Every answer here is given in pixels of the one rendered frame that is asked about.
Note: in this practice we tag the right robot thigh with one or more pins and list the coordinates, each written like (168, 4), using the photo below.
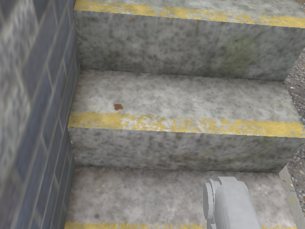
(228, 205)

